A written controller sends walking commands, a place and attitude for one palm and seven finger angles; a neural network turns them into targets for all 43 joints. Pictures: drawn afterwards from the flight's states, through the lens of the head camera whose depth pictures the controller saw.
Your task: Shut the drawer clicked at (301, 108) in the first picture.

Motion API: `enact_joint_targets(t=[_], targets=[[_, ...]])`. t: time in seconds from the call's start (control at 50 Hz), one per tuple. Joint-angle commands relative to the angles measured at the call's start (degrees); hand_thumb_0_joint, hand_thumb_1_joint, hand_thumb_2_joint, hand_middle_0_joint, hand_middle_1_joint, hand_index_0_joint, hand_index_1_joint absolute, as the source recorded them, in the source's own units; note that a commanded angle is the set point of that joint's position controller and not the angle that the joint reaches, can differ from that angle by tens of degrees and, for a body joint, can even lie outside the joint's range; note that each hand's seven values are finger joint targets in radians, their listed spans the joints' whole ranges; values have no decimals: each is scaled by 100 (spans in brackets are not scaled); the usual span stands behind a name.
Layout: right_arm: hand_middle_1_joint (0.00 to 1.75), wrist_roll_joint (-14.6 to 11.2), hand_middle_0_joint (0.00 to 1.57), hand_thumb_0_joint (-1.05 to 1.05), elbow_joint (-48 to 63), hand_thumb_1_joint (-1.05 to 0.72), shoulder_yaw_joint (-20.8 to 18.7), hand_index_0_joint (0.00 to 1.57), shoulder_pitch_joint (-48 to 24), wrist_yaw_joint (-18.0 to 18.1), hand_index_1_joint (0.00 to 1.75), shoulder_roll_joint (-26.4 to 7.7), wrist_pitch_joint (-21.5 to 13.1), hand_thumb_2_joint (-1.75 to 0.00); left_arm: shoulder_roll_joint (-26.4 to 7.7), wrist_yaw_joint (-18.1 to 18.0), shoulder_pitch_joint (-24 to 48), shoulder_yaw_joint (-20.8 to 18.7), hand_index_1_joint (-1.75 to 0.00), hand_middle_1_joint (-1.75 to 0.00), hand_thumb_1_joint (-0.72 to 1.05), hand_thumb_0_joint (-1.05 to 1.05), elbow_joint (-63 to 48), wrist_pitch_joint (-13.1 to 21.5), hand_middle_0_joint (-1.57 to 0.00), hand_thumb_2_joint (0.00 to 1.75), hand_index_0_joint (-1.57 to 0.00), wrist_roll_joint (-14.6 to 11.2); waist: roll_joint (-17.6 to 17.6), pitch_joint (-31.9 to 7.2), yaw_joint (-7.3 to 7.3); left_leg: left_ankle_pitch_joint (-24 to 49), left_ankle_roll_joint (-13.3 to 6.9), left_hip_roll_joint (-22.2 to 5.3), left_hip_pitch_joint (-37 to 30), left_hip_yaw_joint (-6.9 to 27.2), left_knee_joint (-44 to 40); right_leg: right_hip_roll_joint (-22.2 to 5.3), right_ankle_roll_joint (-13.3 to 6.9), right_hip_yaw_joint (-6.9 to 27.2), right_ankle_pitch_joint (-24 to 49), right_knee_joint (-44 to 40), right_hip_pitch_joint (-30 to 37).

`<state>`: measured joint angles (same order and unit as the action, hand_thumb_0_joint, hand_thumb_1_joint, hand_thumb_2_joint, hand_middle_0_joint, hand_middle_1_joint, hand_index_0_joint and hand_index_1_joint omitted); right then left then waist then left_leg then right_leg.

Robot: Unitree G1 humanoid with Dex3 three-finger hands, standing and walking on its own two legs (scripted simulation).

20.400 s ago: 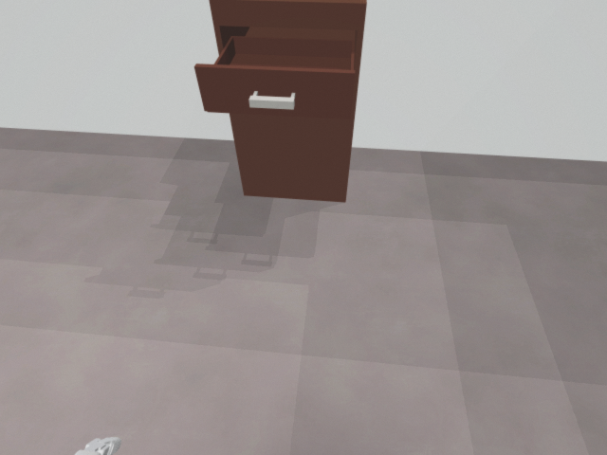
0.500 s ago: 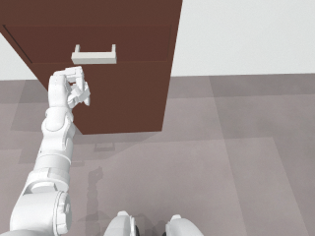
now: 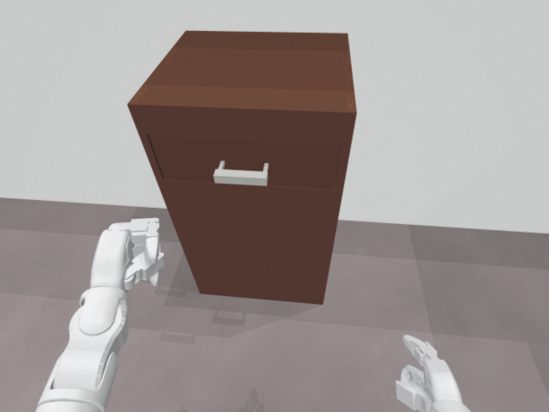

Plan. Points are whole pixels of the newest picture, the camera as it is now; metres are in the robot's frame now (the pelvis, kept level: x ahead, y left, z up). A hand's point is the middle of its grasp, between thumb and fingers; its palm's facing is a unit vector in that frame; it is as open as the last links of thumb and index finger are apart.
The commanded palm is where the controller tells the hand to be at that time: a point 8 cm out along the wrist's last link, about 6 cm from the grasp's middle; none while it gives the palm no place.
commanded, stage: draw the hand back to the body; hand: left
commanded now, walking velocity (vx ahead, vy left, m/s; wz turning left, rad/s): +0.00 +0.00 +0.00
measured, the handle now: (242, 171) +0.65 +0.13 -0.05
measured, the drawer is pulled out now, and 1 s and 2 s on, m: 0.00 0.00 0.00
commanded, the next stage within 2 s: step back with the hand held close in 0.60 s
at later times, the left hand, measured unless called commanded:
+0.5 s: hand (32, 318) +0.17 +0.25 +0.18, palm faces +0.39 -0.83 -0.40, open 3.3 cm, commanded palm +0.13 +0.29 +0.18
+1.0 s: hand (50, 307) +0.19 +0.25 +0.16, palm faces +0.29 -0.83 -0.47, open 3.3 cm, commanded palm +0.13 +0.29 +0.18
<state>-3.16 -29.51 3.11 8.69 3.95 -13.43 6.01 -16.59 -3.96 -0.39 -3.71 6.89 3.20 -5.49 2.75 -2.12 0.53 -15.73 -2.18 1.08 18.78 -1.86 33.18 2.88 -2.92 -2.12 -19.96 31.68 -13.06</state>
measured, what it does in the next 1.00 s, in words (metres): stands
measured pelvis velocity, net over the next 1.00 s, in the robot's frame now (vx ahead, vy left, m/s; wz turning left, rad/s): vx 0.00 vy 0.02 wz -0.01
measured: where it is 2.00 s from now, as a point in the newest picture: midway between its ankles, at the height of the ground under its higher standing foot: outside the picture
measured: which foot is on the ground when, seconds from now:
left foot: down 0.00-1.00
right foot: down 0.00-1.00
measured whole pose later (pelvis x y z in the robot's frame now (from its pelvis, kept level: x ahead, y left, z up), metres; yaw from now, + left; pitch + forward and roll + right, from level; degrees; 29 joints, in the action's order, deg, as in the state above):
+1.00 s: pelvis +0.00 +0.02 +0.01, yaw -1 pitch +0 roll -1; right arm -0.6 -31.6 -0.6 9.8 3.6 -14.5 2.7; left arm -21.6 -5.2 -35.5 -18.7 -28.6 9.6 -4.7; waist 3.6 1.1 0.0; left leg -10.9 -3.4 1.9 13.8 -2.6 24.5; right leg 2.2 -1.3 -1.1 -14.6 22.6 -8.2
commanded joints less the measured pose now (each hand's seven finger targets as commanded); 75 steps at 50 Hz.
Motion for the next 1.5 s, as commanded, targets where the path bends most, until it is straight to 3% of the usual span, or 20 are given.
enact_joint_targets(t=[0.0, 0.02, 0.1, 0.28, 0.38, 0.48, 0.56, 0.68, 0.7, 0.72, 0.74, 0.76, 0.82, 0.92, 1.02, 1.12, 1.2, 1.3, 1.42, 1.48], targets=[[30, 48, 20, 0, 714, -90, -155, 20, -638, 81, 30, -618, -424, -90, -772, -103, 740, -416, -160, -160, 90, 0, -1943, 287, -140, 90, -140, -20, -165, -639, -10, 839, -77, -164, -1391, 330, -863, -225, 176, 311, 1382, -1067, 40], [30, 56, 20, 0, 712, -90, -161, 20, -669, 70, 30, -614, -465, -90, -788, -113, 601, -460, -160, -160, 90, 0, -2164, 275, -140, 90, -140, -22, -50, -590, 7, 815, -66, -180, -1464, 327, -940, -230, 161, 308, 1307, -1131, 95], [30, 134, 20, 0, 643, -90, -155, 20, -736, 54, 30, -608, -596, -90, -983, -130, -315, -832, -160, -160, 90, 0, -2723, 259, -140, 90, -140, -19, -206, -447, 114, 1031, -73, -174, -1598, 322, -1140, -221, 157, 287, 1459, -1358, 374], [30, 204, 20, 0, 558, -90, -263, 20, -786, -12, 30, -586, -966, -90, -1233, -180, -1856, -1496, -160, -160, 90, 0, -4179, 420, -140, 90, -140, -31, 116, -68, 216, 990, -31, -208, -1682, 364, -1252, -208, 130, 280, 1200, -1653, 403], [30, 197, 20, 0, 549, -90, -322, 20, -690, -1, 30, -602, -1185, -90, -1424, -228, -2761, -1959, -160, -160, 90, 0, -4677, 550, -140, 90, -140, -55, 82, -104, 292, 1080, -28, -228, -1636, 360, -1184, -214, 131, 280, 1320, -1611, 485], [30, 204, 20, 0, 434, -90, -379, 20, -587, 13, 30, -653, -1263, -90, -997, -205, -2663, -1609, -160, -160, 90, 0, -4355, 559, -140, 90, -140, -3, -241, 457, 161, 676, -51, -240, -1551, 401, -1252, -213, 158, 264, 865, -1689, 119], [30, 220, 20, 0, 418, -90, -377, 20, -575, 80, 30, -630, -1302, -90, -1168, -262, -2482, -1741, -160, -160, 90, 0, -4453, 614, -140, 90, -140, 35, -189, 101, 231, 761, -92, -219, -1636, 363, -1207, -282, 159, 299, 920, -1574, 303], [30, 244, 20, 0, 392, -90, -334, 20, -640, 86, 30, -600, -1387, -90, -1287, -282, -2531, -1877, -160, -160, 90, 0, -4587, 583, -140, 90, -140, 31, 86, 79, 318, 1101, -50, -207, -1631, 360, -1172, -275, 122, 338, 1308, -1581, 453], [30, 251, 20, 0, 380, -90, -307, 20, -632, 78, 30, -592, -1385, -90, -1250, -274, -2475, -1836, -160, -160, 90, 0, -4610, 593, -140, 90, -140, 27, 135, 117, 300, 1148, -40, -195, -1611, 366, -1192, -286, 121, 314, 1367, -1553, 483], [30, 242, 20, 0, 572, -90, -379, 20, -600, 33, 30, -757, -1212, -90, -2110, -322, -1796, -2748, -160, -160, 90, 0, -5199, 863, -140, 90, -140, 93, 141, 424, 72, 875, -209, -278, -1220, 516, -978, -562, 217, 886, 1594, -1785, 36], [30, 285, 20, 0, 408, -90, -391, 20, -549, 24, 30, -678, -1106, -90, -1630, -271, -2482, -2441, -160, -160, 90, 0, -4568, 888, -140, 90, -140, 83, -43, 450, 34, 940, -195, -259, -1200, 551, -869, -666, 195, 859, 1630, -1787, -34], [30, 291, 20, 0, 451, -90, -413, 20, -515, -15, 30, -670, -1001, -90, -1316, -223, -2930, -2196, -160, -160, 90, 0, -4307, 876, -140, 90, -140, 88, -146, 372, 29, 1059, -181, -291, -1205, 537, -866, -680, 239, 800, 1636, -1737, -73], [30, 279, 20, 0, 546, -90, -485, 20, -476, -47, 30, -675, -798, -90, -1177, -172, -3317, -2078, -160, -160, 90, 0, -4277, 940, -140, 90, -140, 75, -163, -13, 9, 1590, -180, -371, -1252, 474, -973, -620, 385, 535, 2030, -1461, 96], [30, 231, 20, 0, 718, -90, -551, 20, -478, 9, 30, -663, -583, -90, -1442, -231, -3549, -2293, -160, -160, 90, 0, -4619, 997, -140, 90, -140, 37, -289, -613, 16, 2505, -195, -453, -1257, 456, -969, -542, 479, 378, 2732, -1046, 427], [30, 204, 20, 0, 847, -90, -584, 20, -457, 55, 30, -676, -516, -90, -1618, -315, -3724, -2455, -160, -160, 90, 0, -4947, 998, -140, 90, -140, 19, -33, -879, 37, 2831, -203, -540, -1063, 493, -899, -503, 486, 390, 2931, -695, 556], [30, 200, 20, 0, 841, -90, -627, 20, -420, 69, 30, -707, -554, -90, -1567, -357, -3773, -2426, -160, -160, 90, 0, -4906, 1018, -140, 90, -140, 32, -71, -652, -8, 2004, -213, -610, -539, 637, -1069, -460, 449, 432, 2218, -652, 454], [30, 203, 20, 0, 847, -90, -631, 20, -406, 90, 30, -742, -644, -90, -1573, -388, -3744, -2426, -160, -160, 90, 0, -4954, 1114, -140, 90, -140, 76, 42, -454, -51, 737, -264, -687, 62, 832, -1361, -406, 396, 481, 1499, -617, 507], [30, 221, 20, 0, 873, -90, -626, 20, -412, 113, 30, -763, -793, -90, -1565, -425, -3706, -2527, -160, -160, 90, 0, -4918, 1244, -140, 90, -140, 182, 103, -208, -59, -1179, -415, -851, 1369, 1172, -1773, -325, 355, 586, 864, -278, 1030], [30, 289, 20, 0, 825, -90, -651, 20, -291, 111, 30, -805, -964, -90, -1520, -444, -3524, -2473, -160, -160, 90, 0, -5121, 1358, -140, 90, -140, 276, 70, -83, -95, -1825, -361, -840, 1586, 1260, -1655, -342, 240, 751, -130, -443, 684], [30, 320, 20, 0, 789, -90, -662, 20, -298, 128, 30, -839, -1046, -90, -1583, -471, -3377, -2519, -160, -160, 90, 0, -5309, 1405, -140, 90, -140, 318, 301, -82, -107, -1984, -363, -888, 1564, 1349, -1734, -256, 229, 743, -167, -366, 632]])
